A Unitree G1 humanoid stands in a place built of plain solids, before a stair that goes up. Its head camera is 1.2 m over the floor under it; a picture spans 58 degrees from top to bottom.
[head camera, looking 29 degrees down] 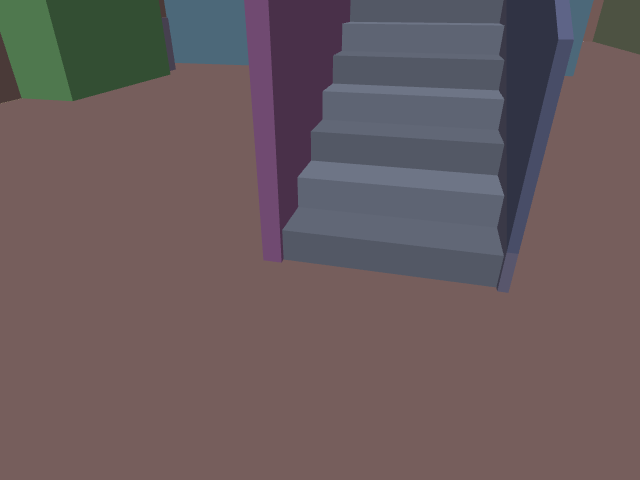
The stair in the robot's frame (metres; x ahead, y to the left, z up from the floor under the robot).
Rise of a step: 0.18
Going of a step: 0.29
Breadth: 1.07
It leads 14 degrees to the right of straight ahead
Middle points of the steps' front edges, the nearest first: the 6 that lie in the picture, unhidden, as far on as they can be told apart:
1.82 -0.32 0.18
2.10 -0.39 0.35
2.39 -0.46 0.53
2.67 -0.53 0.71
2.95 -0.60 0.88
3.24 -0.67 1.06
